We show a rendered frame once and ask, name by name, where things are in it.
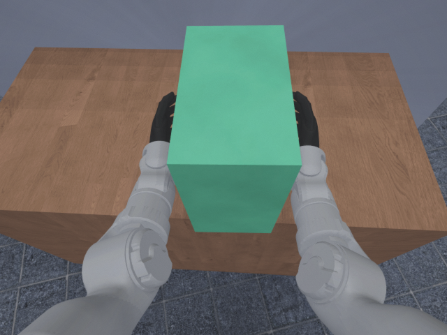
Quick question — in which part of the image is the right robot forearm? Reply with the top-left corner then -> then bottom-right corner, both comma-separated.
291,145 -> 371,260

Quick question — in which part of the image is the left robot forearm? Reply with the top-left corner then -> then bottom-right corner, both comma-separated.
82,141 -> 175,280

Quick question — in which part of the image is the left robot upper arm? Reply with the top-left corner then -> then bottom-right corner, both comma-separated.
18,228 -> 172,335

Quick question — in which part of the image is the right robot hand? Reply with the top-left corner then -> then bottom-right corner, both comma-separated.
293,91 -> 319,148

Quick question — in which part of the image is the carton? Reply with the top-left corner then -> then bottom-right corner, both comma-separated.
167,25 -> 302,233

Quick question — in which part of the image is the right robot upper arm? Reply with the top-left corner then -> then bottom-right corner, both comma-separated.
295,241 -> 447,335

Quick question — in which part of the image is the pedestal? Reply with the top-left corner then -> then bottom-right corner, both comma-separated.
0,47 -> 447,276

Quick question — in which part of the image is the left robot hand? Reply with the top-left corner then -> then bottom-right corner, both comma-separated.
149,92 -> 177,143

